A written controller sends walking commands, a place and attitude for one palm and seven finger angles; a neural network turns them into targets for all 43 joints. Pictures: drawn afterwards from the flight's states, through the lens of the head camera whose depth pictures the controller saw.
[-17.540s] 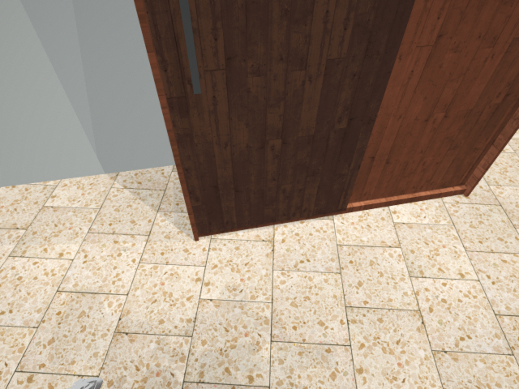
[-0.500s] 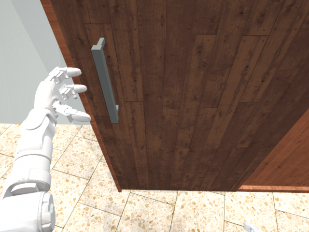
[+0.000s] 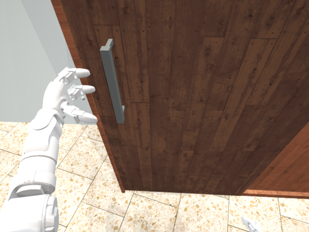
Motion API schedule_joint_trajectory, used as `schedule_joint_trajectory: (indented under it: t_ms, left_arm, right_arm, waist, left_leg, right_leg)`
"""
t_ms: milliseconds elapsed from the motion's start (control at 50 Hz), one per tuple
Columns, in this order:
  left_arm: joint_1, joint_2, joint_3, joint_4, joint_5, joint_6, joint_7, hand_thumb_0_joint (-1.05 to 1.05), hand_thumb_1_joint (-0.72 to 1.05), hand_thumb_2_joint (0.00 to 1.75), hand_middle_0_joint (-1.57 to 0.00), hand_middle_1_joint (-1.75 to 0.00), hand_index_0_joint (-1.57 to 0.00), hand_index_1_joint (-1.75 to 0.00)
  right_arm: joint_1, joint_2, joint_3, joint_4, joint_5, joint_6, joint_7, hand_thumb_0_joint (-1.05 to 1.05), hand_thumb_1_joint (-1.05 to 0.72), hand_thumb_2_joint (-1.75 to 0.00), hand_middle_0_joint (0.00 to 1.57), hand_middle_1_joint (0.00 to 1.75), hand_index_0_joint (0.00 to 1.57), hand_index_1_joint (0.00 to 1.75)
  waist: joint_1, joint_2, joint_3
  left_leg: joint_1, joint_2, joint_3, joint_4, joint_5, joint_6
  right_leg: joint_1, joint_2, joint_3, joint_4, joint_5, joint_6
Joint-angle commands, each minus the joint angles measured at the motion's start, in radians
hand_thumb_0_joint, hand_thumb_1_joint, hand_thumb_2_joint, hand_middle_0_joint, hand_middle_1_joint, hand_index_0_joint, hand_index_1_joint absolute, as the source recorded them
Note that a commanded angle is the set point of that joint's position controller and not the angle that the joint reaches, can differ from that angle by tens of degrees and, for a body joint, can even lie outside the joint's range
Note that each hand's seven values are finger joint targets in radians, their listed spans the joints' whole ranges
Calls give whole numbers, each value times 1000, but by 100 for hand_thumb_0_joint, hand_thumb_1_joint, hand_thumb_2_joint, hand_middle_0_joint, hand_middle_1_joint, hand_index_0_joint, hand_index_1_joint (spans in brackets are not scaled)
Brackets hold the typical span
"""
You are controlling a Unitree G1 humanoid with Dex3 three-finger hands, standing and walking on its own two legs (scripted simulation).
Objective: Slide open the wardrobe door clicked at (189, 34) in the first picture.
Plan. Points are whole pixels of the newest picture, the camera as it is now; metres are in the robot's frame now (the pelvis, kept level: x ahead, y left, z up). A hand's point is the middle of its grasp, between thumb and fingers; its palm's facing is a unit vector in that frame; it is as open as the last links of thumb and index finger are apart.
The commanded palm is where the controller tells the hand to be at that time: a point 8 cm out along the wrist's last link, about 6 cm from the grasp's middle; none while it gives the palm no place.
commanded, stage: move the hooked fingers beside the handle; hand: left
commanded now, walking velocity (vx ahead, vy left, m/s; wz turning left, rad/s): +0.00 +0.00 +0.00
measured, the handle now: (116, 86) +0.46 +0.13 +0.15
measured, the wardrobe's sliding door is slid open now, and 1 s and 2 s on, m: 0.00 0.00 0.00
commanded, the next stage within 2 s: feel for the door with the fingertips in 0.04 s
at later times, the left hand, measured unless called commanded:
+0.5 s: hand (99, 96) +0.41 +0.16 +0.15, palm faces -0.01 -1.00 +0.01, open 14.0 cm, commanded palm +0.39 +0.21 +0.16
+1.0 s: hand (100, 91) +0.42 +0.16 +0.16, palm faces +0.03 -1.00 +0.00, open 13.7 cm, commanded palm +0.41 +0.21 +0.16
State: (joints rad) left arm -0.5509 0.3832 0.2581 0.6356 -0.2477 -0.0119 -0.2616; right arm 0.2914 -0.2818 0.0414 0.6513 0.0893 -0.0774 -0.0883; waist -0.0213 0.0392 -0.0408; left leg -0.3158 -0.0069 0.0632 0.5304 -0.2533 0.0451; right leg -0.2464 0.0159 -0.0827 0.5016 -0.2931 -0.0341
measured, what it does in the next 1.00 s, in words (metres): stands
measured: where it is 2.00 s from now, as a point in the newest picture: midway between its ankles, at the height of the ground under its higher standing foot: outside the picture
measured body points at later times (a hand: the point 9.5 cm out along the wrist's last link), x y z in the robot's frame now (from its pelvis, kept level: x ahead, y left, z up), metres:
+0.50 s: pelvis +0.00 +0.00 +0.00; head +0.01 -0.01 +0.45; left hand +0.41 +0.22 +0.15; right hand +0.11 -0.26 -0.11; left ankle +0.02 +0.09 -0.74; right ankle -0.02 -0.10 -0.74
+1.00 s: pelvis +0.00 -0.01 +0.00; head +0.01 -0.02 +0.45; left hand +0.42 +0.22 +0.16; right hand +0.11 -0.27 -0.11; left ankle +0.02 +0.09 -0.74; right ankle -0.02 -0.10 -0.74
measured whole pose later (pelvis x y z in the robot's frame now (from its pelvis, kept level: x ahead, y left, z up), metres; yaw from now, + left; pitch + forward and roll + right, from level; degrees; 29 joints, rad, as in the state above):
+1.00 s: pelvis +0.00 -0.01 +0.00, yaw +0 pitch +3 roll +0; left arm -0.68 0.33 0.21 0.77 -0.21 -0.06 -0.16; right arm 0.29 -0.27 0.04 0.69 0.08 -0.06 -0.07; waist -0.03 0.03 -0.03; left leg -0.33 0.00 0.05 0.53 -0.25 0.03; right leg -0.26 0.02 -0.09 0.51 -0.30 -0.05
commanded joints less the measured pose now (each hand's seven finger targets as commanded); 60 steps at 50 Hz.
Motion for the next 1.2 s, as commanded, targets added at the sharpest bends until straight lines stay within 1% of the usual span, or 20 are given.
schedule_joint_trajectory:
  t_ms: [0, 60, 80, 140, 220, 260, 360, 400, 440, 500, 540, 560, 660, 720, 820, 900, 980, 1020, 1120, 1180]
  left_arm:
    - [-470, 218, 63, -212, -4, -67, 36, 0, -50, 30, -30, -120, -30, -120]
    - [-448, 252, 89, -220, 17, -78, 54, 0, -50, 30, -30, -120, -30, -120]
    - [-464, 228, 70, -215, 17, -78, 55, 0, -50, 30, -30, -120, -30, -120]
    - [-467, 259, 96, -173, 20, -84, 58, 0, -50, 30, -30, -120, -30, -120]
    - [-465, 201, 54, -194, 14, -86, 47, 0, -50, 30, -30, -120, -30, -120]
    - [-460, 154, 17, -188, 10, -80, 46, 0, -50, 30, -30, -120, -30, -120]
    - [-428, 165, 35, -257, 10, -73, 72, 0, -50, 30, -30, -120, -30, -120]
    - [-444, 105, -7, -265, 13, -68, 87, 0, -50, 30, -30, -120, -30, -120]
    - [-443, 139, 20, -253, 18, -63, 106, 0, -50, 30, -30, -120, -30, -120]
    - [-481, 134, 18, -281, 27, -66, 127, 0, -50, 30, -30, -120, -30, -120]
    - [-465, 196, 63, -282, 41, -76, 141, 0, -50, 30, -30, -120, -30, -120]
    - [-463, 161, 36, -278, 42, -76, 140, 0, -50, 30, -30, -120, -30, -120]
    - [-444, 184, 59, -214, 36, -69, 123, 0, -50, 30, -30, -120, -30, -120]
    - [-511, 132, 10, -209, 26, -70, 110, 0, -50, 30, -30, -120, -30, -120]
    - [-553, 127, -1, -157, 31, -82, 114, 0, -50, 30, -30, -120, -30, -120]
    - [-666, 132, -18, -98, 39, -99, 113, 0, -50, 30, -30, -120, -30, -120]
    - [-682, 140, -16, -40, 43, -125, 107, 0, -50, 30, -30, -120, -30, -120]
    - [-679, 97, -48, -45, 39, -136, 98, 0, -50, 30, -30, -120, -30, -120]
    - [-660, 88, -57, -26, 34, -148, 89, 0, -50, 30, -30, -120, -30, -120]
    - [-634, 115, -30, -35, 30, -152, 92, 0, -50, 30, -30, -120, -30, -120]
  right_arm:
    - [-40, -132, -50, -116, -3, -44, -5, 0, -90, -90, 20, 30, 20, 30]
    - [-43, -128, -47, -124, -6, -35, -2, 0, -90, -90, 20, 30, 20, 30]
    - [-47, -123, -44, -126, -5, -35, -1, 0, -90, -90, 20, 30, 20, 30]
    - [-40, -129, -45, -123, -8, -31, -2, 0, -90, -90, 20, 30, 20, 30]
    - [-44, -122, -48, -131, -2, -37, 0, 0, -90, -90, 20, 30, 20, 30]
    - [-40, -122, -50, -128, -2, -36, 3, 0, -90, -90, 20, 30, 20, 30]
    - [-41, -122, -54, -128, -4, -34, 9, 0, -90, -90, 20, 30, 20, 30]
    - [-45, -115, -57, -125, -3, -38, 12, 0, -90, -90, 20, 30, 20, 30]
    - [-42, -121, -57, -114, -6, -32, 11, 0, -90, -90, 20, 30, 20, 30]
    - [-51, -114, -56, -118, -7, -34, 11, 0, -90, -90, 20, 30, 20, 30]
    - [-46, -118, -55, -112, -12, -28, 9, 0, -90, -90, 20, 30, 20, 30]
    - [-54, -111, -51, -118, -10, -28, 12, 0, -90, -90, 20, 30, 20, 30]
    - [-51, -115, -52, -117, -7, -20, 10, 0, -90, -90, 20, 30, 20, 30]
    - [-54, -112, -52, -117, -2, -23, 8, 0, -90, -90, 20, 30, 20, 30]
    - [-39, -116, -54, -101, -2, -24, 7, 0, -90, -90, 20, 30, 20, 30]
    - [-22, -120, -53, -79, -4, -24, 5, 0, -90, -90, 20, 30, 20, 30]
    - [-8, -123, -53, -69, -5, -28, 7, 0, -90, -90, 20, 30, 20, 30]
    - [-10, -120, -55, -73, -2, -35, 11, 0, -90, -90, 20, 30, 20, 30]
    - [-8, -123, -54, -77, 1, -40, 14, 0, -90, -90, 20, 30, 20, 30]
    - [-6, -128, -56, -79, -1, -43, 16, 0, -90, -90, 20, 30, 20, 30]
  waist:
    - [-19, -38, -263]
    - [-5, -16, -280]
    - [-9, -5, -272]
    - [-8, -42, -257]
    - [-13, 8, -272]
    - [-21, -6, -257]
    - [-6, -6, -289]
    - [-15, -18, -268]
    - [-14, -52, -253]
    - [-14, -33, -281]
    - [-1, -17, -288]
    - [-7, -12, -288]
    - [-8, -40, -265]
    - [-25, -21, -254]
    - [-34, -42, -252]
    - [-61, -41, -245]
    - [-55, -39, -256]
    - [-59, -22, -282]
    - [-54, -28, -253]
    - [-43, -53, -261]
  left_leg:
    - [239, 26, -107, -56, 206, 4]
    - [241, 27, -100, -57, 249, 3]
    - [238, 26, -94, -56, 244, 2]
    - [206, 27, -89, -59, 216, 6]
    - [239, 27, -89, -51, 238, 2]
    - [243, 30, -90, -51, 244, 3]
    - [244, 28, -86, -49, 282, 1]
    - [258, 31, -94, -48, 285, -1]
    - [237, 30, -89, -50, 255, 4]
    - [249, 27, -85, -52, 257, 4]
    - [242, 27, -84, -54, 268, 3]
    - [244, 25, -76, -55, 268, 5]
    - [214, 21, -65, -53, 257, 8]
    - [227, 22, -71, -49, 236, 6]
    - [221, 20, -75, -43, 224, 9]
    - [210, 16, -76, -37, 177, 13]
    - [193, 12, -82, -35, 159, 13]
    - [219, 12, -84, -28, 163, 12]
    - [198, 14, -88, -33, 138, 12]
    - [189, 13, -88, -37, 128, 14]
  right_leg:
    - [-55, -5, 59, -72, 237, 5]
    - [-24, -7, 63, -64, 275, 5]
    - [-27, -8, 65, -65, 277, 6]
    - [-10, -9, 67, -70, 263, 7]
    - [-31, -5, 67, -65, 279, 4]
    - [-46, -2, 63, -68, 277, 6]
    - [-8, -4, 64, -63, 317, 6]
    - [-35, 0, 54, -61, 304, 5]
    - [-30, -1, 59, -73, 285, 9]
    - [-19, -2, 64, -67, 293, 9]
    - [6, -5, 67, -67, 300, 7]
    - [8, -5, 71, -67, 314, 9]
    - [23, -7, 76, -70, 341, 11]
    - [-17, -6, 71, -72, 309, 10]
    - [-34, -5, 73, -71, 298, 11]
    - [-67, -9, 80, -78, 256, 17]
    - [-65, -10, 80, -72, 234, 13]
    - [-80, -7, 77, -67, 232, 13]
    - [-91, -5, 75, -68, 207, 11]
    - [-73, -5, 76, -71, 200, 12]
